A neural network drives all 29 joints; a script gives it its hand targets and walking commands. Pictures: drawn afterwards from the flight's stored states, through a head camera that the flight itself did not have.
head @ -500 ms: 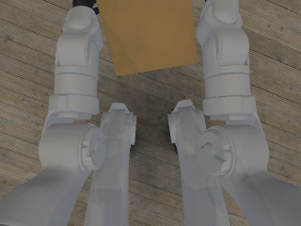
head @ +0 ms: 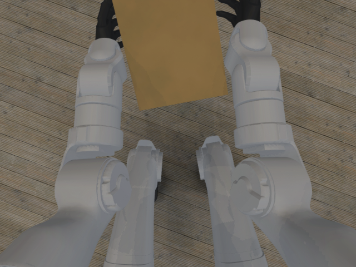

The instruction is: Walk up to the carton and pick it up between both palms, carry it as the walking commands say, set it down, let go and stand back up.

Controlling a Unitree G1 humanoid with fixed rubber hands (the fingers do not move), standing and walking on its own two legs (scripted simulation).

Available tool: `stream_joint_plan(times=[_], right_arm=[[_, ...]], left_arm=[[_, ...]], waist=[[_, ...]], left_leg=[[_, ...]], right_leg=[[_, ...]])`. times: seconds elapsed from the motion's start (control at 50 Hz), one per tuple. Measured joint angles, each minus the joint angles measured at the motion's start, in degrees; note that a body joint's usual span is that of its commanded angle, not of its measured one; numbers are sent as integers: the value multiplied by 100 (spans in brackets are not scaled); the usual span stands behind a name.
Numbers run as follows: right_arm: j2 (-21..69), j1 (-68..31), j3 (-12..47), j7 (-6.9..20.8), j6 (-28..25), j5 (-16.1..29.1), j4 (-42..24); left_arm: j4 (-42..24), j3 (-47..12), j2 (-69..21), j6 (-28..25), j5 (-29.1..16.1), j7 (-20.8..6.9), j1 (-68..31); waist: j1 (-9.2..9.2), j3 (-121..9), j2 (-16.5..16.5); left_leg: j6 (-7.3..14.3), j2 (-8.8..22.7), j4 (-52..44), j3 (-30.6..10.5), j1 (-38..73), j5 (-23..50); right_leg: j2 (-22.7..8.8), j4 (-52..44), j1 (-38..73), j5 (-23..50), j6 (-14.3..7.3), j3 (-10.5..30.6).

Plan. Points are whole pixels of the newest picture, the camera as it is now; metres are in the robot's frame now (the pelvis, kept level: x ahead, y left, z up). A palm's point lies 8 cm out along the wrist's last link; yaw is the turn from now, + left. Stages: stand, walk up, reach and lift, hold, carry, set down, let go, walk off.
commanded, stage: reach and lift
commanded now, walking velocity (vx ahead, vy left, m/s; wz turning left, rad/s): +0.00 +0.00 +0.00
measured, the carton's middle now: (179, 38) +0.54 -0.01 -0.13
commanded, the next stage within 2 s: none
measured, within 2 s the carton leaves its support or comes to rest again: neither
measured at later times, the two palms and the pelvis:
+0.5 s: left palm (93, 39) +0.50 +0.12 -0.01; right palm (260, 18) +0.50 -0.11 +0.02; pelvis +0.01 +0.00 +0.06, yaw -1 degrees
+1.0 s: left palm (42, 25) +0.46 +0.12 +0.11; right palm out of the picture +0.47 -0.11 +0.14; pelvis +0.06 +0.00 +0.14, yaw +0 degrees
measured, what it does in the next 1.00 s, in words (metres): rises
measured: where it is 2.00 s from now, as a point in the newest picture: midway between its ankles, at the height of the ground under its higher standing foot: (181, 183)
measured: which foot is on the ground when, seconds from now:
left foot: down 0.00-1.00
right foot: down 0.00-1.00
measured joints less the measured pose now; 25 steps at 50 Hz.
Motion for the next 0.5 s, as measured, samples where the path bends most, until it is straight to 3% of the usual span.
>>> stream_joint_plan(times=[0.16, 0.28, 0.42, 0.5], right_arm=[[51, 193, 184, -25, 40, 42, -153], [90, 517, 414, -87, 56, 336, -781], [181, 904, 330, -135, 56, 334, -738], [178, 1054, 498, -180, 39, 420, -944]], left_arm=[[-275, -12, -66, 14, -57, -7, 274], [-789, -370, -5, 82, -324, 54, 461], [-416, -496, -48, 13, -328, 81, 637], [-641, -603, -37, 0, -415, 94, 764]], waist=[[61, 183, -7], [94, 710, 38], [110, 484, 57], [109, 682, -39]], left_leg=[[2, 25, -305, -40, 493, -8], [-1, 19, -584, -111, 1137, 11], [31, 46, -929, -110, 1481, 90], [44, 74, -1151, -76, 1921, 148]], right_leg=[[-11, -314, 493, -1, -35, -17], [-50, -615, 1161, 6, -67, -63], [-54, -965, 1504, 91, -63, -33], [-45, -1170, 1926, 156, -64, 19]])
